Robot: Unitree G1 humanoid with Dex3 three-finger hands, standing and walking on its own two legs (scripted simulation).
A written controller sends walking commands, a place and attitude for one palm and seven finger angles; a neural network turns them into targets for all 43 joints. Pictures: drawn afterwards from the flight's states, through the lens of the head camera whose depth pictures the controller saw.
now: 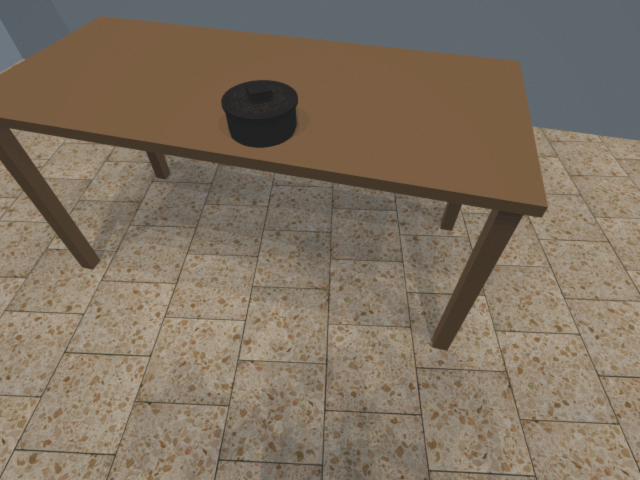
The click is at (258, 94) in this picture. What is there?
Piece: lid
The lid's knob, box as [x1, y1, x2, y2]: [245, 80, 272, 100]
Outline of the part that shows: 266,80 245,84 246,91 251,100 272,97 271,89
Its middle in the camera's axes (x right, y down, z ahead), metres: -0.14 -0.34 +0.88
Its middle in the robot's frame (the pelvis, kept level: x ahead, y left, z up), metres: +0.89 +0.19 +0.04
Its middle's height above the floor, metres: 0.81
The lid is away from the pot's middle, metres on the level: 0.00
